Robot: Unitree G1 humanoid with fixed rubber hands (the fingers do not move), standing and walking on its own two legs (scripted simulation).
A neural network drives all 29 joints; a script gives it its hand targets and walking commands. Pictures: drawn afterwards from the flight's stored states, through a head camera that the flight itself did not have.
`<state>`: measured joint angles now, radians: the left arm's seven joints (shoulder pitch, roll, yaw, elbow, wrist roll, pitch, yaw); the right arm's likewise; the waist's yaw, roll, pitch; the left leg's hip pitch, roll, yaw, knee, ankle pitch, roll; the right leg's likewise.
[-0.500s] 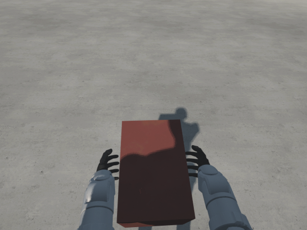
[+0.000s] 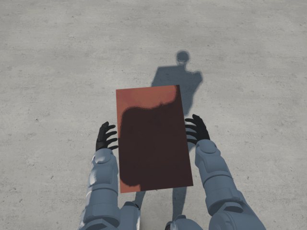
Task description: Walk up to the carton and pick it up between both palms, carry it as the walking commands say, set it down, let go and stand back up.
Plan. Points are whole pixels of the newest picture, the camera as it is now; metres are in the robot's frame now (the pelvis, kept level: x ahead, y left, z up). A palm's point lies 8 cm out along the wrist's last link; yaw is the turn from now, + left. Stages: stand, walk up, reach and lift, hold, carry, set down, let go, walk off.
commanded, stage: set down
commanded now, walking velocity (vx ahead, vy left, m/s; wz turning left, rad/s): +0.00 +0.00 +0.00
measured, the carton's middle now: (151, 139) +0.40 +0.04 -0.13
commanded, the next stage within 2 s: none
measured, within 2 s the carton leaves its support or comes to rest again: neither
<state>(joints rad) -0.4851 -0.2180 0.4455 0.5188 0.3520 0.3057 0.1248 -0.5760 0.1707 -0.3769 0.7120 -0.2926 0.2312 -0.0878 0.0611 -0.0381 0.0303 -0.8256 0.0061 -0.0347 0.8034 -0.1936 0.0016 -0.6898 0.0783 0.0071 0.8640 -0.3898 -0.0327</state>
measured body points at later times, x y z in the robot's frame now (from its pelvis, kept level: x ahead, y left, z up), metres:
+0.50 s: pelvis -0.01 +0.01 -0.08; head +0.17 +0.04 +0.34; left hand +0.38 +0.19 -0.14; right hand +0.42 -0.09 -0.13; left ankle +0.11 +0.12 -0.69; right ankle +0.02 -0.10 -0.69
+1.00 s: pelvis -0.02 +0.00 -0.15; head +0.20 +0.03 +0.24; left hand +0.40 +0.18 -0.23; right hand +0.45 -0.09 -0.22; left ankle +0.11 +0.12 -0.69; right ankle +0.02 -0.10 -0.69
